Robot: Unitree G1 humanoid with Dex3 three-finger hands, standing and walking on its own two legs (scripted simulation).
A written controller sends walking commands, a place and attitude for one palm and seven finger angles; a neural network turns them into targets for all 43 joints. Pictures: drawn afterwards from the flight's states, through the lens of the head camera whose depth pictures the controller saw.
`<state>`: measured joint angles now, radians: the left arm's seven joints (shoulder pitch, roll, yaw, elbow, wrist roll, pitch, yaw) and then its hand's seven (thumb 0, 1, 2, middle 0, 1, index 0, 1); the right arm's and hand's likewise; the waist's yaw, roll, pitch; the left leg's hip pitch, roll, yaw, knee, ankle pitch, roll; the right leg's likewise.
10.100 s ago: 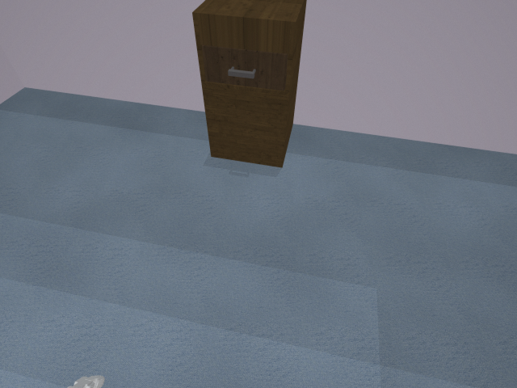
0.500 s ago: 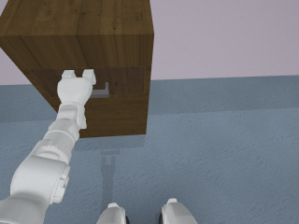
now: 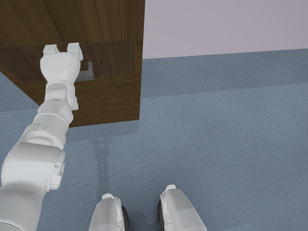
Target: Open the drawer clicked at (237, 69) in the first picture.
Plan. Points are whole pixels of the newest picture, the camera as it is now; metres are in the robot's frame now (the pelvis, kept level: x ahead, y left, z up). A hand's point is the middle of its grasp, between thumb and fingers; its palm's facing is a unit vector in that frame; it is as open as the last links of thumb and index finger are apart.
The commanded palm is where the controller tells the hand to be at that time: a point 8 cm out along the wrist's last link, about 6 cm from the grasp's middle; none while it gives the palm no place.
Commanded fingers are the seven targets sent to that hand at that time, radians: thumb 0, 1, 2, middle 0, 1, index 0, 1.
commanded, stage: move the hooked fingers above the handle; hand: left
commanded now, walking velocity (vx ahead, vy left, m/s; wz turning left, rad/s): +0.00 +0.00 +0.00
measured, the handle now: (73, 71) +0.60 +0.17 -0.08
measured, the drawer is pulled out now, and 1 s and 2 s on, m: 0.00 0.00 0.00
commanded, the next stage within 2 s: none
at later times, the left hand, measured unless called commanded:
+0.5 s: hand (71, 77) +0.54 +0.16 -0.03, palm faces -0.05 -0.03 -1.00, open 13.8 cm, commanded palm +0.52 +0.15 +0.03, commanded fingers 0.00 -0.50 0.30 -0.30 -1.20 -0.30 -1.20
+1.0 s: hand (66, 77) +0.54 +0.17 -0.03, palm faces -0.06 -0.03 -1.00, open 13.8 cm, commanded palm +0.52 +0.16 +0.03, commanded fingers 0.00 -0.50 0.30 -0.30 -1.20 -0.30 -1.20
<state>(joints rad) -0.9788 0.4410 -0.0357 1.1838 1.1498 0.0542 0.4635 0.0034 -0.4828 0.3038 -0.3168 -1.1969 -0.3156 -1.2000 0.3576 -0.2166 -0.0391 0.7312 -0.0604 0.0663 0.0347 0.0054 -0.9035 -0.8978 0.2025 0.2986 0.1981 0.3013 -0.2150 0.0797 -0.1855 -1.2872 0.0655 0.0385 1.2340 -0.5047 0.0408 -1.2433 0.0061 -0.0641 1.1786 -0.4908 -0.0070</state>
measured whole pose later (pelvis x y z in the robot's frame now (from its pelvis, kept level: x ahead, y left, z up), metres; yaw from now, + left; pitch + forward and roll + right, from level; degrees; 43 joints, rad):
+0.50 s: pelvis +0.01 -0.01 +0.00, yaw +0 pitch +32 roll -3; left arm -0.97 0.44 -0.03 1.17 1.15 0.06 0.47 0.00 -0.48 0.30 -0.32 -1.20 -0.31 -1.20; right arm 0.33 -0.23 -0.04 0.70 -0.06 0.07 0.03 0.00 -0.90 -0.90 0.20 0.30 0.20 0.30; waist -0.22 0.08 -0.18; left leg -1.28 0.07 0.03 1.23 -0.51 0.03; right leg -1.24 0.01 -0.07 1.18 -0.50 -0.02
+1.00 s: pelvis +0.01 +0.00 +0.00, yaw +0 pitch +32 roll -3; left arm -0.96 0.46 -0.01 1.18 1.14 0.04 0.46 0.00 -0.48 0.30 -0.32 -1.20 -0.31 -1.20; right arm 0.33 -0.24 -0.04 0.70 -0.06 0.07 0.03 0.00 -0.90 -0.90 0.20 0.30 0.20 0.30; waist -0.22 0.07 -0.19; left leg -1.27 0.07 0.04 1.23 -0.52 0.03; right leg -1.23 0.01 -0.06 1.17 -0.50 -0.01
